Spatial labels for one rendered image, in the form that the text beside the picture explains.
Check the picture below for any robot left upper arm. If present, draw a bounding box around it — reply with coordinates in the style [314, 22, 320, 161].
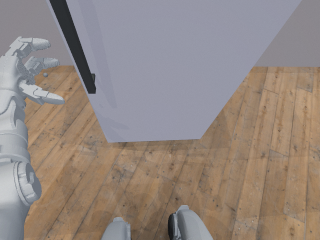
[0, 161, 42, 240]

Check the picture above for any left robot thigh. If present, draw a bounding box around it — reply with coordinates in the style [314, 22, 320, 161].
[100, 221, 131, 240]

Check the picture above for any fridge door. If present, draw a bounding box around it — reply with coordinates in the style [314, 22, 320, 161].
[46, 0, 302, 143]

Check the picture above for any handle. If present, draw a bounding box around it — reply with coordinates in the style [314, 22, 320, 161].
[49, 0, 96, 94]

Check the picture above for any left robot hand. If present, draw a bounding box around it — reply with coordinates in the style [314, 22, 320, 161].
[0, 36, 65, 105]

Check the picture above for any right robot shin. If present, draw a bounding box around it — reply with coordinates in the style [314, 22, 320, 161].
[173, 205, 189, 240]

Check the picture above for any left robot forearm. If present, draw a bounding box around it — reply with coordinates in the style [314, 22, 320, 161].
[0, 89, 31, 166]

